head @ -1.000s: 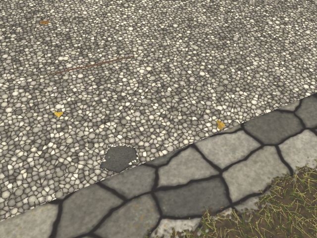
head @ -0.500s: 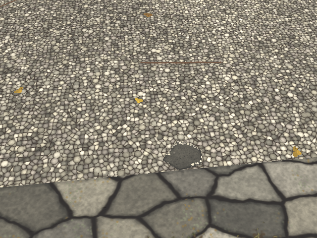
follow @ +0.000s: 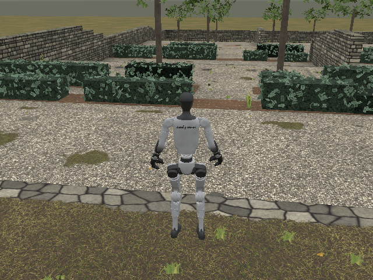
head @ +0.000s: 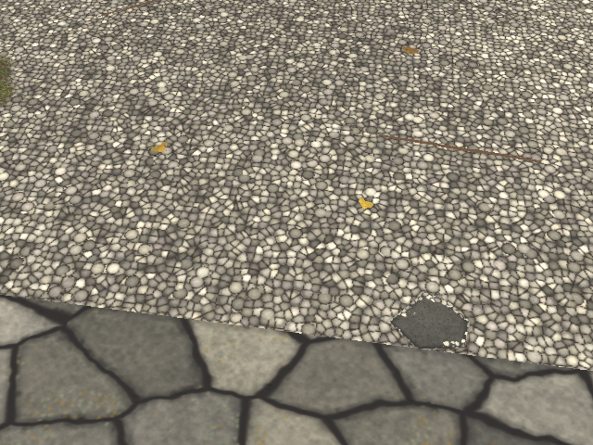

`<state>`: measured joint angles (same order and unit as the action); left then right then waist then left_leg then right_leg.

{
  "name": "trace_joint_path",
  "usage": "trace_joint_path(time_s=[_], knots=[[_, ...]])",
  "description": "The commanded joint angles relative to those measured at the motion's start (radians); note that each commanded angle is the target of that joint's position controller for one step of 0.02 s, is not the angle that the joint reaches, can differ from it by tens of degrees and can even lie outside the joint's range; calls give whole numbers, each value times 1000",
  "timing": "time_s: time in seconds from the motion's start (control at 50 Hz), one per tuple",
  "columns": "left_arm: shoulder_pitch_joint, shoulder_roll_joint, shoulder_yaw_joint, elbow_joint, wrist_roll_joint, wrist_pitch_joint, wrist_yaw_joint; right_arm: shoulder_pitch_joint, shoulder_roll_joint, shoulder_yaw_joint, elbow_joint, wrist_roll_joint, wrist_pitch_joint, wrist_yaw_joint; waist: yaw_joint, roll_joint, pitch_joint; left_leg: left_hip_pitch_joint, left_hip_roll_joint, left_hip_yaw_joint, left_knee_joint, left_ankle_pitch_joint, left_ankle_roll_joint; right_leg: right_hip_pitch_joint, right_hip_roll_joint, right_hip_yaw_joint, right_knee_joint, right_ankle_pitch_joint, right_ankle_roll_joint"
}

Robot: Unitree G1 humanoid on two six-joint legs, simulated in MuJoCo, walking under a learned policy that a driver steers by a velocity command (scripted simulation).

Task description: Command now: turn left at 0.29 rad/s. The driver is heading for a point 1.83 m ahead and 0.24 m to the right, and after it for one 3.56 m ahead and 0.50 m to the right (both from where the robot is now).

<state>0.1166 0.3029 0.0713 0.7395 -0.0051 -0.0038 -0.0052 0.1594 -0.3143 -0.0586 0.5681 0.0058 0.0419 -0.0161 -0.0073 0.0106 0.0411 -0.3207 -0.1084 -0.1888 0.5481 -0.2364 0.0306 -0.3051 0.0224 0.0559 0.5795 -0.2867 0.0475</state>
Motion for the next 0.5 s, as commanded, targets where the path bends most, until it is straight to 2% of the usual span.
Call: trace_joint_path(time_s=[0.02,0.04,0.06,0.08,0.12,0.16,0.2,0.22,0.24,0.26,0.28,0.3,0.32,0.34,0.36,0.42,0.5], knots=[[41,129,26,-72,28,-26,-3,15,-86,-19,-52,-8,-15,-4,9,20,-149,25,162,-189,-5,78,62,195,-152,115,-226,288,-76],[-7,190,32,-76,38,-20,3,84,-70,-16,-47,-17,-23,-3,-67,-186,-116,-70,21,-26,105,-185,-3,197,-288,268,-233,457,-194],[-14,134,18,-77,44,-23,4,42,-115,-28,-51,-24,-28,-9,-28,-244,-111,-62,38,22,203,-332,-52,112,-377,370,-273,409,-313],[-27,112,9,-83,38,-28,7,9,-159,-45,-46,-13,-26,-14,-5,-206,-86,-76,60,24,313,-346,-76,110,-361,358,-280,373,-325],[-30,124,11,-76,15,-29,16,5,-141,-52,-25,-6,-13,-19,2,-164,-71,-132,66,22,422,-327,-110,147,-312,287,-260,362,-289],[-37,111,5,-65,6,-24,19,28,-78,-34,-4,-4,-5,-14,-10,-139,-68,-106,87,47,365,-291,-128,156,-259,203,-231,423,-257],[-34,98,3,-60,7,-8,16,12,-20,-11,3,-3,-11,-7,7,-173,-84,-27,104,114,194,-253,-132,166,-208,134,-202,484,-236],[-14,99,2,-54,8,-1,16,5,-17,-10,9,2,-13,-6,20,-186,-98,8,102,134,112,-211,-132,182,-204,130,-187,514,-239],[-5,100,1,-50,4,5,15,21,-23,-13,22,7,-14,-5,13,-187,-110,56,97,151,4,-130,-126,190,-198,125,-169,518,-234],[0,95,-2,-45,-4,8,13,46,-26,-14,40,6,-14,-3,-1,-180,-113,123,88,170,-147,1,-113,182,-187,117,-157,495,-216],[34,87,-6,-36,-6,2,12,44,-46,-16,45,-2,-14,-3,8,-158,-114,193,100,144,-217,109,-93,155,-179,122,-162,434,-181],[60,78,-13,-33,8,-11,6,37,-96,-23,31,-12,-13,-10,27,-85,-131,272,168,68,-190,273,-64,99,-162,108,-151,334,-126],[91,70,-15,-32,21,-25,-1,25,-151,-36,41,-18,-10,-12,73,53,-132,244,194,44,-105,283,-16,83,-90,30,-154,196,-74],[51,70,-19,-23,25,-29,-2,21,-96,-27,41,-23,-13,-3,37,64,-126,176,183,48,-110,158,10,126,-64,-10,-141,113,-35],[14,74,-19,-24,24,-28,-2,17,-61,-15,44,-28,-18,2,24,46,-95,140,178,42,-129,93,11,126,-59,-18,-126,104,-21],[14,64,-21,-15,17,-13,10,25,-60,-10,64,-27,-37,0,26,64,-43,92,168,42,-141,88,-6,116,-62,-15,-112,149,-25],[34,61,-20,15,14,-7,21,45,-47,-1,83,-23,-49,-5,25,50,-26,75,162,42,-143,70,-9,120,-62,-15,-113,147,-17]])
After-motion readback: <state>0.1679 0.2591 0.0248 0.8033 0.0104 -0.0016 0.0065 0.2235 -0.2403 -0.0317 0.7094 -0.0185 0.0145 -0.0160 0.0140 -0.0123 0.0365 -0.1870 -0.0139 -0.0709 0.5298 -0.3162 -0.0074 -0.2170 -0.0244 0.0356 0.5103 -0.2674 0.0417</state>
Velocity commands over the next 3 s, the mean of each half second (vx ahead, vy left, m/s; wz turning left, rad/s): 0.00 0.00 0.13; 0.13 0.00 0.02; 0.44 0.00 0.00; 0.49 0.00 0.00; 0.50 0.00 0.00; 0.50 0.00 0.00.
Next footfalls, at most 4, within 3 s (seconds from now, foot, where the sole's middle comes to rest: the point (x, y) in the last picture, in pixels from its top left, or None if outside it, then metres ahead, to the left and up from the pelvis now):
0.02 right None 0.04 -0.13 -0.77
0.30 left None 0.01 0.14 -0.77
1.40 left None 0.42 0.13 -0.77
1.90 right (351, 340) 0.71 -0.11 -0.77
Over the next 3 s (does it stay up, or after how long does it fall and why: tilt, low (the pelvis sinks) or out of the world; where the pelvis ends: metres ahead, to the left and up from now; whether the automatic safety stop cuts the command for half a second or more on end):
stays up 1.14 0.03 -0.05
